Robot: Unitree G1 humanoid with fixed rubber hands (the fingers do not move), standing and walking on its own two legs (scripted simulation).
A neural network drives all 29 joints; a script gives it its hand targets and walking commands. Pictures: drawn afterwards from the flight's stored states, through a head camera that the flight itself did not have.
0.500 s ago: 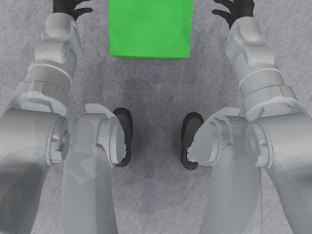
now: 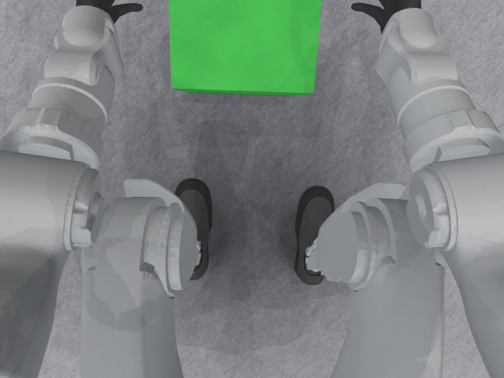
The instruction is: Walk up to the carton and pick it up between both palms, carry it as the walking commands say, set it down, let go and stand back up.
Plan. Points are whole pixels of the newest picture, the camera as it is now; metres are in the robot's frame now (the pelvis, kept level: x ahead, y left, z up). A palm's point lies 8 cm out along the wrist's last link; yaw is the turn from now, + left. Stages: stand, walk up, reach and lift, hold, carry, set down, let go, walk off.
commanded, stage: reach and lift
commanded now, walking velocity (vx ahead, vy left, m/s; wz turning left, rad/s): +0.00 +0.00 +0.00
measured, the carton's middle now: (243, 40) +0.51 +0.03 -0.28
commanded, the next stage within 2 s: none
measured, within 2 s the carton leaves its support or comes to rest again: leaves its support in 1.38 s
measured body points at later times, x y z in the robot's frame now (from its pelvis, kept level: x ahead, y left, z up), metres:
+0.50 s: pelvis +0.00 +0.00 +0.00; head +0.37 +0.02 +0.24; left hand +0.54 +0.18 -0.20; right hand +0.55 -0.11 -0.19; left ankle +0.13 +0.11 -0.33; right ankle +0.13 -0.13 -0.33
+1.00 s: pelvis +0.00 -0.01 -0.01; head +0.36 +0.02 +0.24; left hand +0.54 +0.18 -0.20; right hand +0.56 -0.11 -0.19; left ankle +0.13 +0.11 -0.33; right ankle +0.13 -0.13 -0.33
